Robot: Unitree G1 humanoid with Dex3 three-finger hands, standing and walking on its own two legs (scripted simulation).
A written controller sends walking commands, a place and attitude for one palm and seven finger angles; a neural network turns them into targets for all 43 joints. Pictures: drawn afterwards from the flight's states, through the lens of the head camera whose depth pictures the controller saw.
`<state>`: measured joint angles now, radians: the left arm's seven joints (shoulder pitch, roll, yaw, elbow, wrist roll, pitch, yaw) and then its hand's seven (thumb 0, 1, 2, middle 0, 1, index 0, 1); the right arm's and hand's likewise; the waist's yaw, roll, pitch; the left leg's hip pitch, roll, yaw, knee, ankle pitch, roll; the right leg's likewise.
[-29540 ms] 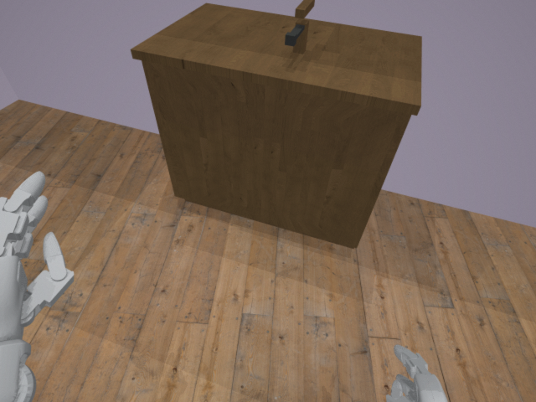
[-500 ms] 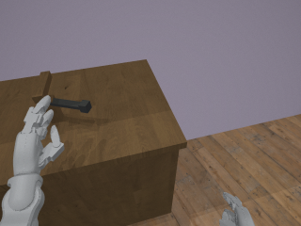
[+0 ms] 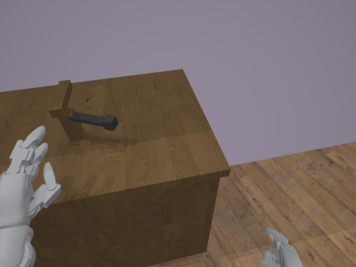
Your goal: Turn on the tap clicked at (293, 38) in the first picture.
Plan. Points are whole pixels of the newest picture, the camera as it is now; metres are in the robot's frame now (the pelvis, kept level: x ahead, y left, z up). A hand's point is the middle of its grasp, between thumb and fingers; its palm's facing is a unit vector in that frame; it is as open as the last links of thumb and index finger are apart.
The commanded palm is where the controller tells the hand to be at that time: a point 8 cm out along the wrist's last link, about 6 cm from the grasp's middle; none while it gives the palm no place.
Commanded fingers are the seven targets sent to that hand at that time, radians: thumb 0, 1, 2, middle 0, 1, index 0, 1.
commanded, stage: draw the hand back beside the body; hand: left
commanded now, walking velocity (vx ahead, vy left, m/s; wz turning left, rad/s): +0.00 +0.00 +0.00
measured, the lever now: (110, 122) +0.41 +0.24 +0.11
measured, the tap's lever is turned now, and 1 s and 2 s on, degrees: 63 63 63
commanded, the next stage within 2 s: step back with the hand held close in 0.10 s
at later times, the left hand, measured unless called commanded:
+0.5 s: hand (64, 191) +0.19 +0.23 +0.15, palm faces +0.31 -0.85 -0.43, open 7.4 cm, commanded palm +0.15 +0.28 +0.17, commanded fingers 0.00 0.90 0.90 -0.20 -0.30 -0.20 -0.30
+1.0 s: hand (27, 223) +0.13 +0.25 +0.16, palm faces +0.39 -0.83 -0.41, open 7.4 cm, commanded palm +0.08 +0.30 +0.17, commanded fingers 0.00 0.90 0.90 -0.20 -0.30 -0.20 -0.30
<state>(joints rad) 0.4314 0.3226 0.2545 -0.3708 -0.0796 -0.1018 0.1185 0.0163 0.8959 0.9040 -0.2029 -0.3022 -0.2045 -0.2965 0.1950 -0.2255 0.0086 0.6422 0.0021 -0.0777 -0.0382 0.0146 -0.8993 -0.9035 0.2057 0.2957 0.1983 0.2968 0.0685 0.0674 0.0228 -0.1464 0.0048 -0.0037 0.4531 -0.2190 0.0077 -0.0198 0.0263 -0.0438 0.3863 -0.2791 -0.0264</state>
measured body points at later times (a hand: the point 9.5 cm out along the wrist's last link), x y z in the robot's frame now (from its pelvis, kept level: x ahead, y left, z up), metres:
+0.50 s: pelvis -0.02 +0.00 -0.01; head -0.01 -0.02 +0.44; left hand +0.17 +0.27 +0.17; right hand +0.17 -0.24 -0.09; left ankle +0.02 +0.11 -0.74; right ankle -0.04 -0.10 -0.74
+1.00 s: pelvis -0.08 +0.02 -0.01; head -0.06 +0.01 +0.43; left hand +0.10 +0.30 +0.18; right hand +0.10 -0.21 -0.10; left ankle +0.02 +0.11 -0.74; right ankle -0.04 -0.10 -0.74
